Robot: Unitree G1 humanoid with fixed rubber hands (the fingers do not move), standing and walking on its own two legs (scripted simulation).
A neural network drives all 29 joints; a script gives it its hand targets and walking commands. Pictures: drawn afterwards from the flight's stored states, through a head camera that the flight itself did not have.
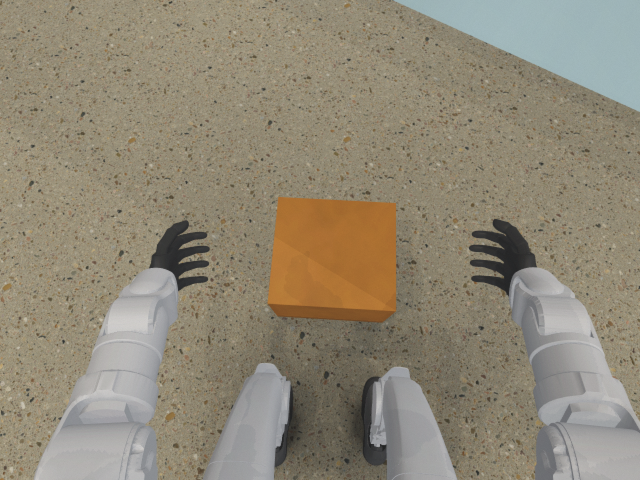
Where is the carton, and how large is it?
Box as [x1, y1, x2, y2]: [267, 197, 395, 322]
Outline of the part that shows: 278,197 267,303 278,316 381,322 395,311 395,203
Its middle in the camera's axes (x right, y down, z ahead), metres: +0.04 +0.05 +1.02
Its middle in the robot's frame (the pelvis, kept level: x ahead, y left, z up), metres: +0.51 +0.00 -0.57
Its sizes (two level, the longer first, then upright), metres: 0.290 0.265 0.215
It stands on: the floor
